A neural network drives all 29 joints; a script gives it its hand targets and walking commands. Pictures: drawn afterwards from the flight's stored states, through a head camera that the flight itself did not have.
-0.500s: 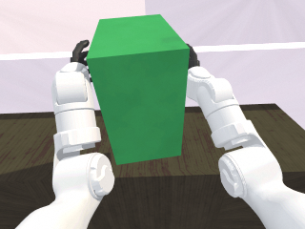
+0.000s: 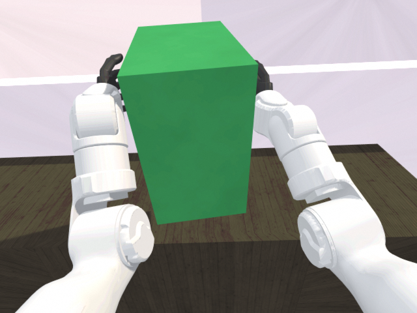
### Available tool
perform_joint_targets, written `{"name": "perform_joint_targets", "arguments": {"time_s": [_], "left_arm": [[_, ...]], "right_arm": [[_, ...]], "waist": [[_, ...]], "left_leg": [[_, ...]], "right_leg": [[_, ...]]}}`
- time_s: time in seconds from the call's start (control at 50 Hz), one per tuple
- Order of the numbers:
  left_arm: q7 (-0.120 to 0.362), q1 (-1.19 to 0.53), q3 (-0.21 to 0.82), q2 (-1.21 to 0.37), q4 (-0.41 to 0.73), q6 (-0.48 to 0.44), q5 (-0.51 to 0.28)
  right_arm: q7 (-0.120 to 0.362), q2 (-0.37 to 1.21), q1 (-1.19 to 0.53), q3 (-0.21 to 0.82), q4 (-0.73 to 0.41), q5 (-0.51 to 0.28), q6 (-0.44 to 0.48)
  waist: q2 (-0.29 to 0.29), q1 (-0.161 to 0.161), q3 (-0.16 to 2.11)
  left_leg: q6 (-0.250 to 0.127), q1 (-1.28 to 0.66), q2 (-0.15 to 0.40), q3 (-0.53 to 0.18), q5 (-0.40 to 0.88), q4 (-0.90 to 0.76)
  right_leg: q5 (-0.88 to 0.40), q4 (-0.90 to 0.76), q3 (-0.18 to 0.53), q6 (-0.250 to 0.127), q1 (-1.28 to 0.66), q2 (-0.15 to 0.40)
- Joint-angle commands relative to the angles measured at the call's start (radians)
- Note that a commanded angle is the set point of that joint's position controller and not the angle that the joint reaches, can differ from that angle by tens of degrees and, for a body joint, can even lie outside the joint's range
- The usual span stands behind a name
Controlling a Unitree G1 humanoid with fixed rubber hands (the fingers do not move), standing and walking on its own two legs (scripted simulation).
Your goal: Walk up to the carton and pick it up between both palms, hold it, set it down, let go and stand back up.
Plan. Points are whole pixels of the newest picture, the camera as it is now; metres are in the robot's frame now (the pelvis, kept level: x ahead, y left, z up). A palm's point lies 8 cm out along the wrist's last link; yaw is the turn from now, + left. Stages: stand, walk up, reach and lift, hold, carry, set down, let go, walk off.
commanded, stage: hold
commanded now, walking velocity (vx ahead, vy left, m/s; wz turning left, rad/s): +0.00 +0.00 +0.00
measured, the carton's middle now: (190, 117) +0.39 +0.01 +0.28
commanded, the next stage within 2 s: none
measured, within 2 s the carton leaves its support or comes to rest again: neither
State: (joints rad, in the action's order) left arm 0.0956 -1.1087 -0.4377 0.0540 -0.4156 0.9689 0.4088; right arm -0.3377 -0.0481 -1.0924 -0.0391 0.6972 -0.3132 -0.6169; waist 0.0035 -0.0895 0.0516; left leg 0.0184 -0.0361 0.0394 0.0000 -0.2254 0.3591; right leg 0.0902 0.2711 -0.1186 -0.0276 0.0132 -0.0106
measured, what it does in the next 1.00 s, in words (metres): stands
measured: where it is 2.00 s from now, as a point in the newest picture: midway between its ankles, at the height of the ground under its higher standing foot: outside the picture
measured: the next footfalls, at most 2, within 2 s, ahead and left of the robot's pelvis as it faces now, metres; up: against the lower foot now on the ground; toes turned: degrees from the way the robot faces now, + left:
none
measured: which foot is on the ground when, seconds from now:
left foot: down 0.00-1.00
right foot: down 0.00-1.00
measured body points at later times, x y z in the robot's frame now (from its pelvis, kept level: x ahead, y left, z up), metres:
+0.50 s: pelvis +0.00 +0.00 +0.00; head -0.08 +0.01 +0.44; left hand +0.38 +0.14 +0.34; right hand +0.38 -0.12 +0.31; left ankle +0.00 +0.13 -0.75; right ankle +0.05 -0.10 -0.75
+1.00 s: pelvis +0.01 +0.01 +0.00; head -0.08 +0.02 +0.44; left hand +0.39 +0.15 +0.34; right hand +0.38 -0.11 +0.32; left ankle +0.00 +0.13 -0.75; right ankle +0.05 -0.10 -0.75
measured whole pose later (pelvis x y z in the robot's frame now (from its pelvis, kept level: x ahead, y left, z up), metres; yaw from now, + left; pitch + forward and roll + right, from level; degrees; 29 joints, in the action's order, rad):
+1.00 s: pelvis +0.01 +0.01 +0.00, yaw +0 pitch -9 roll -1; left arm 0.09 -1.09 -0.43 0.05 -0.38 0.98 0.40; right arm -0.34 -0.07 -1.10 -0.02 0.69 -0.35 -0.63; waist 0.00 -0.10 0.06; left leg 0.01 -0.03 0.04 0.00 -0.24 0.37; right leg 0.09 0.26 -0.11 -0.02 0.01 -0.01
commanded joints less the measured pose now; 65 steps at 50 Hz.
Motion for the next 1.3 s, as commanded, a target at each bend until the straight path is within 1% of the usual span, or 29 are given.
{"name": "perform_joint_targets", "arguments": {"time_s": [0.0, 0.1, 0.2, 0.22, 0.28, 0.3, 0.36, 0.4, 0.42, 0.46, 0.48, 0.52, 0.54, 0.56, 0.58, 0.6, 0.7, 0.72, 0.84, 0.88, 0.96, 1.04, 1.1, 1.14, 1.26, 1.28], "left_arm": [[0.141, -0.561, 0.300, -0.561, -0.011, -0.056, -0.174], [0.146, -0.562, 0.303, -0.565, 0.000, -0.057, -0.177], [0.147, -0.560, 0.307, -0.560, 0.006, -0.055, -0.179], [0.146, -0.556, 0.303, -0.561, 0.004, -0.055, -0.176], [0.144, -0.553, 0.309, -0.566, 0.014, -0.056, -0.180], [0.144, -0.566, 0.315, -0.563, 0.038, -0.057, -0.183], [0.139, -0.565, 0.325, -0.567, 0.042, -0.054, -0.186], [0.139, -0.554, 0.321, -0.568, 0.029, -0.050, -0.182], [0.138, -0.566, 0.324, -0.570, 0.043, -0.052, -0.185], [0.137, -0.559, 0.327, -0.570, 0.042, -0.051, -0.186], [0.137, -0.552, 0.324, -0.570, 0.030, -0.048, -0.184], [0.139, -0.563, 0.326, -0.572, 0.038, -0.048, -0.185], [0.139, -0.556, 0.326, -0.573, 0.035, -0.047, -0.186], [0.139, -0.559, 0.330, -0.577, 0.049, -0.049, -0.188], [0.139, -0.560, 0.330, -0.576, 0.044, -0.047, -0.187], [0.139, -0.557, 0.329, -0.580, 0.031, -0.044, -0.185], [0.139, -0.555, 0.325, -0.576, 0.038, -0.043, -0.184], [0.140, -0.553, 0.325, -0.576, 0.039, -0.043, -0.184], [0.138, -0.556, 0.333, -0.581, 0.038, -0.044, -0.187], [0.137, -0.567, 0.335, -0.582, 0.048, -0.045, -0.189], [0.135, -0.559, 0.338, -0.582, 0.048, -0.044, -0.192], [0.137, -0.559, 0.326, -0.578, 0.036, -0.044, -0.187], [0.137, -0.556, 0.317, -0.572, 0.022, -0.046, -0.187], [0.137, -0.562, 0.316, -0.577, 0.010, -0.048, -0.184], [0.138, -0.569, 0.312, -0.572, 0.006, -0.053, -0.187], [0.138, -0.568, 0.312, -0.573, 0.006, -0.053, -0.187]], "right_arm": [[0.115, 0.569, -0.822, 0.210, -0.236, -0.141, 0.031], [0.109, 0.569, -0.814, 0.218, -0.241, -0.150, 0.027], [0.106, 0.563, -0.811, 0.221, -0.250, -0.161, 0.026], [0.105, 0.564, -0.817, 0.221, -0.256, -0.164, 0.025], [0.104, 0.574, -0.816, 0.225, -0.261, -0.164, 0.026], [0.105, 0.571, -0.813, 0.227, -0.262, -0.167, 0.025], [0.105, 0.563, -0.815, 0.231, -0.269, -0.174, 0.022], [0.105, 0.561, -0.811, 0.228, -0.267, -0.168, 0.020], [0.106, 0.562, -0.821, 0.231, -0.280, -0.169, 0.022], [0.105, 0.557, -0.814, 0.232, -0.276, -0.173, 0.021], [0.105, 0.556, -0.807, 0.232, -0.269, -0.173, 0.020], [0.106, 0.558, -0.809, 0.229, -0.265, -0.169, 0.017], [0.107, 0.556, -0.807, 0.225, -0.258, -0.170, 0.016], [0.106, 0.559, -0.811, 0.226, -0.269, -0.171, 0.019], [0.107, 0.553, -0.813, 0.227, -0.271, -0.175, 0.018], [0.107, 0.552, -0.808, 0.225, -0.261, -0.171, 0.016], [0.108, 0.548, -0.812, 0.227, -0.256, -0.176, 0.018], [0.108, 0.552, -0.806, 0.225, -0.254, -0.173, 0.017], [0.110, 0.543, -0.818, 0.229, -0.265, -0.179, 0.021], [0.112, 0.546, -0.819, 0.226, -0.259, -0.177, 0.020], [0.111, 0.545, -0.816, 0.227, -0.261, -0.183, 0.018], [0.110, 0.547, -0.811, 0.223, -0.250, -0.175, 0.015], [0.110, 0.554, -0.816, 0.225, -0.253, -0.175, 0.016], [0.111, 0.553, -0.815, 0.220, -0.240, -0.169, 0.015], [0.109, 0.561, -0.838, 0.221, -0.251, -0.175, 0.020], [0.108, 0.561, -0.831, 0.220, -0.253, -0.172, 0.020]], "waist": [[0.024, -0.003, 0.244], [0.018, -0.010, 0.260], [0.026, -0.007, 0.260], [0.018, -0.004, 0.261], [0.024, -0.007, 0.260], [0.028, -0.007, 0.272], [0.038, -0.006, 0.281], [0.033, -0.007, 0.274], [0.031, -0.008, 0.279], [0.024, -0.011, 0.281], [0.028, -0.009, 0.273], [0.033, -0.016, 0.270], [0.032, -0.012, 0.264], [0.037, -0.016, 0.276], [0.044, -0.011, 0.273], [0.046, -0.015, 0.259], [0.036, -0.013, 0.268], [0.035, -0.019, 0.267], [0.051, -0.018, 0.273], [0.053, -0.014, 0.273], [0.047, -0.018, 0.279], [0.044, -0.018, 0.266], [0.030, -0.013, 0.272], [0.042, -0.014, 0.259], [0.033, -0.006, 0.270], [0.026, -0.012, 0.276]], "left_leg": [[-0.019, 0.297, -0.069, 0.026, 0.056, -0.121], [-0.010, 0.267, -0.073, 0.023, 0.104, -0.102], [-0.008, 0.267, -0.076, 0.023, 0.117, -0.099], [-0.009, 0.268, -0.078, 0.024, 0.116, -0.096], [-0.009, 0.267, -0.076, 0.022, 0.115, -0.097], [-0.008, 0.262, -0.076, 0.022, 0.123, -0.094], [-0.004, 0.261, -0.074, 0.019, 0.129, -0.093], [-0.004, 0.264, -0.072, 0.017, 0.116, -0.094], [-0.006, 0.266, -0.071, 0.019, 0.121, -0.097], [-0.005, 0.262, -0.074, 0.016, 0.125, -0.091], [-0.001, 0.261, -0.074, 0.018, 0.132, -0.092], [-0.002, 0.264, -0.071, 0.018, 0.126, -0.094], [-0.001, 0.271, -0.072, 0.017, 0.124, -0.095], [0.000, 0.263, -0.071, 0.018, 0.134, -0.095], [0.001, 0.269, -0.068, 0.018, 0.136, -0.097], [0.004, 0.269, -0.067, 0.015, 0.133, -0.098], [0.005, 0.257, -0.070, 0.016, 0.147, -0.092], [0.005, 0.255, -0.069, 0.017, 0.149, -0.090], [0.010, 0.262, -0.067, 0.016, 0.151, -0.090], [0.010, 0.266, -0.064, 0.013, 0.155, -0.092], [0.013, 0.258, -0.066, 0.013, 0.170, -0.082], [0.010, 0.265, -0.067, 0.015, 0.144, -0.093], [0.006, 0.262, -0.070, 0.014, 0.132, -0.086], [0.002, 0.273, -0.067, 0.015, 0.106, -0.097], [0.000, 0.269, -0.072, 0.017, 0.114, -0.093], [0.002, 0.260, -0.073, 0.014, 0.115, -0.091]], "right_leg": [[-0.078, 0.032, 0.066, 0.068, -0.347, -0.061], [-0.110, 0.030, 0.068, 0.067, -0.338, -0.059], [-0.125, 0.030, 0.070, 0.069, -0.342, -0.057], [-0.125, 0.030, 0.070, 0.070, -0.340, -0.058], [-0.125, 0.031, 0.069, 0.069, -0.339, -0.057], [-0.134, 0.032, 0.072, 0.067, -0.340, -0.056], [-0.135, 0.037, 0.068, 0.070, -0.343, -0.062], [-0.119, 0.034, 0.069, 0.068, -0.340, -0.059], [-0.124, 0.035, 0.067, 0.067, -0.344, -0.063], [-0.126, 0.033, 0.069, 0.067, -0.339, -0.063], [-0.129, 0.034, 0.067, 0.068, -0.336, -0.063], [-0.131, 0.035, 0.067, 0.066, -0.336, -0.066], [-0.130, 0.033, 0.068, 0.067, -0.336, -0.064], [-0.137, 0.037, 0.067, 0.066, -0.344, -0.066], [-0.139, 0.040, 0.066, 0.066, -0.345, -0.069], [-0.133, 0.037, 0.068, 0.065, -0.339, -0.067], [-0.142, 0.033, 0.066, 0.064, -0.335, -0.067], [-0.140, 0.034, 0.067, 0.062, -0.334, -0.066], [-0.149, 0.040, 0.065, 0.061, -0.335, -0.073], [-0.150, 0.040, 0.065, 0.059, -0.343, -0.072], [-0.155, 0.040, 0.069, 0.059, -0.335, -0.070], [-0.141, 0.038, 0.066, 0.060, -0.335, -0.072], [-0.127, 0.034, 0.074, 0.061, -0.328, -0.064], [-0.116, 0.034, 0.071, 0.062, -0.322, -0.065], [-0.120, 0.034, 0.071, 0.063, -0.326, -0.064], [-0.117, 0.032, 0.070, 0.065, -0.319, -0.061]]}}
